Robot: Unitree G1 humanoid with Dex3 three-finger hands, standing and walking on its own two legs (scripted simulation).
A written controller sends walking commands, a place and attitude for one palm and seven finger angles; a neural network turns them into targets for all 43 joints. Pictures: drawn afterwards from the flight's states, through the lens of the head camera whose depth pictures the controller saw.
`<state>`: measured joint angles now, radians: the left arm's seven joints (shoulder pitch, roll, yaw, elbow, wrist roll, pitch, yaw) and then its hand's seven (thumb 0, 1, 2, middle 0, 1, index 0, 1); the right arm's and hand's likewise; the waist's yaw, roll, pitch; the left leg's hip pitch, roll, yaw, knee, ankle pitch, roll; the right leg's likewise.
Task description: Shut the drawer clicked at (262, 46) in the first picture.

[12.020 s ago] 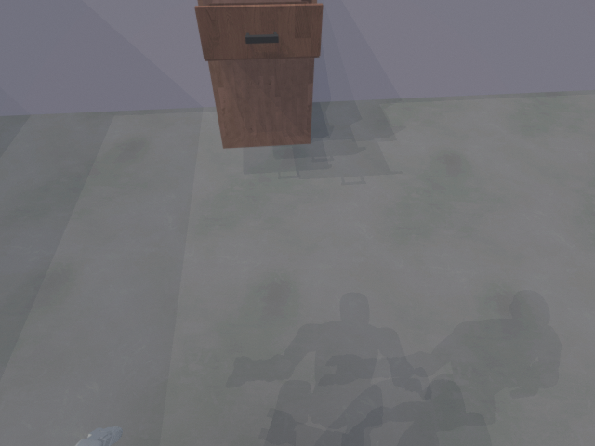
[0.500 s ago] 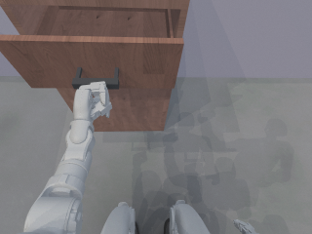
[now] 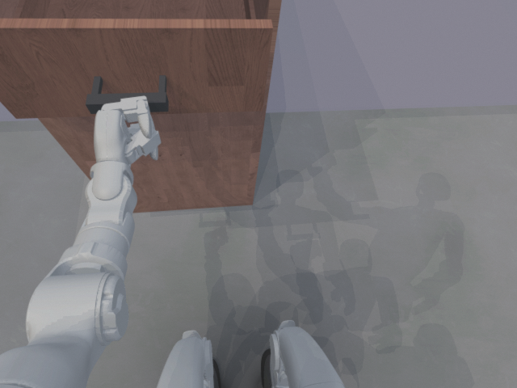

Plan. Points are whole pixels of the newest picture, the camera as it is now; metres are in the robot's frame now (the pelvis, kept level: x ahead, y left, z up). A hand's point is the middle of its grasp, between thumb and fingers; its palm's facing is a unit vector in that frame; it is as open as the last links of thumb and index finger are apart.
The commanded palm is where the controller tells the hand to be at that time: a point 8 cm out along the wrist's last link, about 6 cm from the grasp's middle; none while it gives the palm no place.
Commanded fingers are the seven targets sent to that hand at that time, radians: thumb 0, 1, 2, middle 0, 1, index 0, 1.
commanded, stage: push the drawer shut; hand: left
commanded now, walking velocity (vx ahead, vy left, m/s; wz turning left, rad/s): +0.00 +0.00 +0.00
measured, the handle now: (129, 92) +0.57 +0.16 +0.05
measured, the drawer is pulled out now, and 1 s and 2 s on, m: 0.08 0.00 0.00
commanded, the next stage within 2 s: pull the fist back off the drawer in 0.88 s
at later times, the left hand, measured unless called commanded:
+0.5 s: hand (152, 102) +0.56 +0.12 +0.04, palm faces +0.00 -1.00 -0.03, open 3.0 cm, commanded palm +0.55 +0.17 +0.05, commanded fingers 0.00 0.90 0.90 -1.40 -1.60 -1.40 -1.60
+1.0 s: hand (146, 93) +0.58 +0.14 +0.04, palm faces +0.00 -1.00 -0.04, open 3.0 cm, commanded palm +0.60 +0.15 +0.05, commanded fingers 0.00 0.90 0.90 -1.40 -1.60 -1.40 -1.60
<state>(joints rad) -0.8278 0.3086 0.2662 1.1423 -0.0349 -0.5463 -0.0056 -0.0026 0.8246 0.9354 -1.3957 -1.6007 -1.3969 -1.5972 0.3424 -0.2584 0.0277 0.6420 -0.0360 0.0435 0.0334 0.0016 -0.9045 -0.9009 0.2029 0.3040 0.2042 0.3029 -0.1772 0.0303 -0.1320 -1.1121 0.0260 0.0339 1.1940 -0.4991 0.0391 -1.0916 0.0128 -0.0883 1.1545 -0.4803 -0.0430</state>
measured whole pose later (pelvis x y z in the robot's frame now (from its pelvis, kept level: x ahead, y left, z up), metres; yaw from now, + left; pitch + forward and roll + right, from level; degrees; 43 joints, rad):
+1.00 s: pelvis -0.01 +0.01 -0.02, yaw -1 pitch +31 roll -6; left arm -1.24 0.55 0.31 1.38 0.06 -0.42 -0.02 -0.03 0.61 0.94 -1.39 -1.60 -1.42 -1.60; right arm 0.41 -0.26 0.08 0.65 -0.08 0.03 0.05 0.00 -0.90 -0.90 0.20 0.30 0.21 0.30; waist -0.30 0.04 -0.12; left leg -1.34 0.03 -0.02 1.30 -0.50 0.06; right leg -1.28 0.02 -0.14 1.20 -0.46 -0.03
